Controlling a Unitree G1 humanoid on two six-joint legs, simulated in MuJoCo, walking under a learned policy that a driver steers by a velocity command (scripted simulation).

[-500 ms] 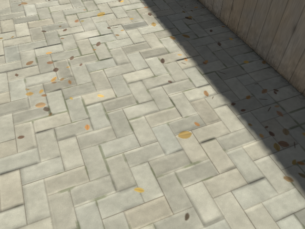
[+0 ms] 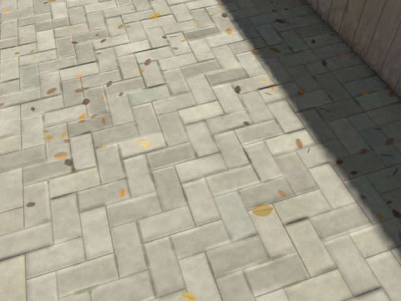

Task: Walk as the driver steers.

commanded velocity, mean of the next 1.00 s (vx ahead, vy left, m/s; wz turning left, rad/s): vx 0.50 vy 0.00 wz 0.47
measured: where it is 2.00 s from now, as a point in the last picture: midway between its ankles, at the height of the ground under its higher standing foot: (111, 170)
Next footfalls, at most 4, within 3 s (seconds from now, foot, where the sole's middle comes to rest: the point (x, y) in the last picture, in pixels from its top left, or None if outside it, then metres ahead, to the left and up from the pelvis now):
0.42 left None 0.36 0.18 -0.77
0.92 right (184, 234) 0.71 0.10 -0.77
1.44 left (92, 203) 0.86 0.45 -0.77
1.98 right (121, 130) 1.23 0.37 -0.77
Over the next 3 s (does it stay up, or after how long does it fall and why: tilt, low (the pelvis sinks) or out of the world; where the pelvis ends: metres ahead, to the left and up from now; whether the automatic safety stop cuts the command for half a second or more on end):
stays up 1.45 0.51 0.00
